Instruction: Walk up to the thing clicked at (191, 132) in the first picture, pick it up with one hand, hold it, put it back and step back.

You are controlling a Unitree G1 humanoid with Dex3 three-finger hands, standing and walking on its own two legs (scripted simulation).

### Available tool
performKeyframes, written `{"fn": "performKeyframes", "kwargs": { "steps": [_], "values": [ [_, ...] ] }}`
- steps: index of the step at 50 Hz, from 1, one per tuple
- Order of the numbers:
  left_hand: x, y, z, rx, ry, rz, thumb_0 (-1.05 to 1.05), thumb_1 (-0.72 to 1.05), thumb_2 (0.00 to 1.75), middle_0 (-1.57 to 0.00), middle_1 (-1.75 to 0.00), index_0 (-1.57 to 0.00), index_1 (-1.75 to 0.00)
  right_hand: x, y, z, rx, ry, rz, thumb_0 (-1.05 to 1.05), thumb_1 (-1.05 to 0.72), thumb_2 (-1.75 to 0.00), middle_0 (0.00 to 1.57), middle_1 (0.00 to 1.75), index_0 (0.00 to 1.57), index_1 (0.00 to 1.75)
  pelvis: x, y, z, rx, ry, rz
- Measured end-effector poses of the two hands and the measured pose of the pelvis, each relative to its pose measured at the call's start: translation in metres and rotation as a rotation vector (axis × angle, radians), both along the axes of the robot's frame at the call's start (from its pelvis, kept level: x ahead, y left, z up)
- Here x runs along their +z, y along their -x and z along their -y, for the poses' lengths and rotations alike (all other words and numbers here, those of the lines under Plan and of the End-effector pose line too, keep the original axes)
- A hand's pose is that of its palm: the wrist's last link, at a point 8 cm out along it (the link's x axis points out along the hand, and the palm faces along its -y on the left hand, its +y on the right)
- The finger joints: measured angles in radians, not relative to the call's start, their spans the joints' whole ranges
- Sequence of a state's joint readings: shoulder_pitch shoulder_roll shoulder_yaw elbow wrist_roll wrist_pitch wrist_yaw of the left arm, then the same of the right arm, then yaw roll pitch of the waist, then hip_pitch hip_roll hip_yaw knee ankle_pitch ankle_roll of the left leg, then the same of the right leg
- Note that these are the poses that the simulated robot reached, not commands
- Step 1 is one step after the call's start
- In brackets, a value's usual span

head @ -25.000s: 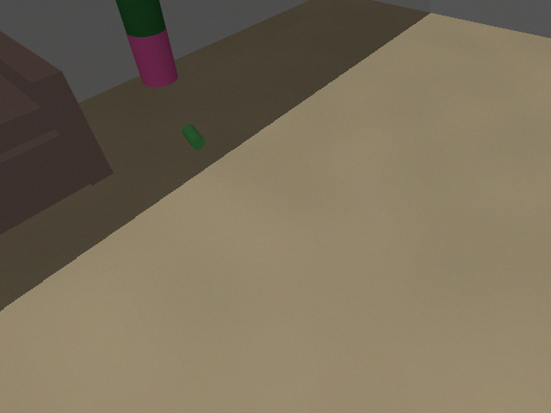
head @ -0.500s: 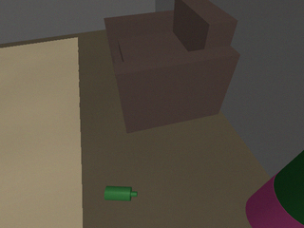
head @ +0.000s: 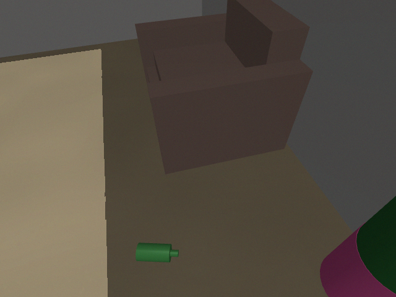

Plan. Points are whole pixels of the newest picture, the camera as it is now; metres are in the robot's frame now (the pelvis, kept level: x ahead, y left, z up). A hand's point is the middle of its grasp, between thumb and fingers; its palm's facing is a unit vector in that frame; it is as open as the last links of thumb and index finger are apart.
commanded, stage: stand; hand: left
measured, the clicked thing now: (158, 252) +0.47 +0.23 -0.74
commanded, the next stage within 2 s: walk up in 0.62 s
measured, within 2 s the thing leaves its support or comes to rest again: neither
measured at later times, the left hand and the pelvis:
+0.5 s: hand out of the picture +0.07 +0.26 -0.16, palm faces -0.03 -0.94 -0.34, open 7.4 cm; pelvis +0.00 +0.00 +0.00, yaw +0 degrees
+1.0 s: hand out of the picture +0.09 +0.27 -0.16, palm faces -0.02 -0.93 -0.36, open 7.4 cm; pelvis +0.02 +0.01 +0.00, yaw -1 degrees
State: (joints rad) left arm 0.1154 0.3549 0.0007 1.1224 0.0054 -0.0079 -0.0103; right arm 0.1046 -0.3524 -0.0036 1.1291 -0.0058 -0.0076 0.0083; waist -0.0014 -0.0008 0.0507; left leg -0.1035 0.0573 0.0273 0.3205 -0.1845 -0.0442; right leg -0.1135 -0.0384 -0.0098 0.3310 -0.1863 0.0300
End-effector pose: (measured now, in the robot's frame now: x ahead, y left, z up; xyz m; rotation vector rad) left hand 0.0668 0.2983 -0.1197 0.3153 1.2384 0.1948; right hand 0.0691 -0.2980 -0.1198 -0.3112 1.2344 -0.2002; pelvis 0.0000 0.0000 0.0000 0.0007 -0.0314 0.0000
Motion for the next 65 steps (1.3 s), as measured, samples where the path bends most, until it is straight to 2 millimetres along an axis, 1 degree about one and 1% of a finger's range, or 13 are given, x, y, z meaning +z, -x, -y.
{"fn": "performKeyframes", "kwargs": {
  "steps": [13,30,37,44,50,58,65],
  "values": [
    [0.001,-0.001,-0.001,-0.003,-0.002,0.007,0.01,0.90,0.90,-0.21,-0.30,-0.21,-0.30,0.000,0.003,-0.001,-0.001,-0.001,-0.003,0.00,-0.90,-0.90,0.20,0.30,0.20,0.30,0.000,0.001,0.000,0.001,0.001,0.001],
    [0.000,0.004,-0.002,0.000,-0.002,-0.008,0.01,0.90,0.90,-0.21,-0.30,-0.21,-0.30,-0.001,0.006,-0.002,0.000,-0.002,-0.013,0.00,-0.90,-0.90,0.20,0.30,0.20,0.30,0.000,0.001,-0.001,0.003,0.000,-0.003],
    [0.000,0.002,-0.004,0.006,-0.004,0.007,0.01,0.90,0.90,-0.21,-0.30,-0.21,-0.30,-0.003,0.004,-0.002,-0.006,-0.004,-0.008,0.00,-0.90,-0.90,0.20,0.30,0.20,0.30,-0.002,-0.005,-0.003,-0.004,0.002,0.002],
    [-0.001,-0.007,-0.010,0.006,-0.012,0.009,0.01,0.90,0.90,-0.21,-0.30,-0.21,-0.30,-0.005,-0.001,-0.006,-0.018,-0.009,-0.011,0.00,-0.90,-0.90,0.20,0.30,0.20,0.30,-0.004,-0.016,-0.006,-0.009,0.003,0.003],
    [-0.002,-0.021,-0.012,-0.004,-0.017,0.021,0.01,0.90,0.90,-0.21,-0.30,-0.21,-0.30,-0.004,-0.012,-0.010,-0.029,-0.010,0.006,0.00,-0.90,-0.90,0.20,0.30,0.20,0.30,-0.005,-0.023,-0.009,-0.013,0.003,0.007],
    [0.000,-0.042,-0.011,-0.023,-0.019,0.055,0.01,0.90,0.90,-0.21,-0.30,-0.21,-0.30,-0.003,-0.028,-0.010,-0.033,-0.010,0.039,0.00,-0.90,-0.90,0.20,0.30,0.20,0.30,-0.006,-0.028,-0.009,-0.018,-0.001,0.010],
    [0.001,-0.050,-0.008,-0.038,-0.022,0.065,0.01,0.90,0.90,-0.21,-0.30,-0.21,-0.30,-0.003,-0.035,-0.007,-0.036,-0.011,0.056,0.00,-0.90,-0.90,0.20,0.30,0.20,0.30,-0.006,-0.029,-0.008,-0.024,-0.001,0.011]
  ]
}}
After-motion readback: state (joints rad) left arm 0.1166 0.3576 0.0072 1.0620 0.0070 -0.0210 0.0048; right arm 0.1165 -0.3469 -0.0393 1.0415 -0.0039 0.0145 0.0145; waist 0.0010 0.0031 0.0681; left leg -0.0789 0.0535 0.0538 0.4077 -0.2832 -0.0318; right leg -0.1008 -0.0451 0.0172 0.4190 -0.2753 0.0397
